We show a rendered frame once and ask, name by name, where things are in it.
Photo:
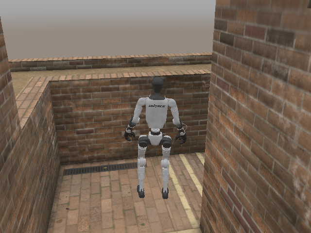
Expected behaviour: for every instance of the left robot forearm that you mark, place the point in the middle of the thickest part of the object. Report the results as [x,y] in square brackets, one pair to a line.
[130,126]

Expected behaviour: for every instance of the left robot upper arm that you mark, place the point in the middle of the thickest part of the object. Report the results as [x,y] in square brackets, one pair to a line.
[141,102]

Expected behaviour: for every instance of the left robot shin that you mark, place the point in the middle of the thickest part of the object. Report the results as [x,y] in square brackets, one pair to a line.
[141,174]

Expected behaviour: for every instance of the right robot hand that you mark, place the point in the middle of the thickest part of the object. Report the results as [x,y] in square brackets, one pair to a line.
[181,137]

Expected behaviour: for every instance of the right robot forearm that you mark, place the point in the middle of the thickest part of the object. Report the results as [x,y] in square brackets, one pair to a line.
[180,128]

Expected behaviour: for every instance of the right robot upper arm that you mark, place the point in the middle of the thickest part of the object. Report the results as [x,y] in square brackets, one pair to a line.
[174,110]

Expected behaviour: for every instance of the left robot hand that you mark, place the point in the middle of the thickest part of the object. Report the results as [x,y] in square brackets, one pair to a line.
[129,134]

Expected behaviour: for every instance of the humanoid robot head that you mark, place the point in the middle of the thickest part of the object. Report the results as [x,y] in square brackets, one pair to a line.
[157,84]

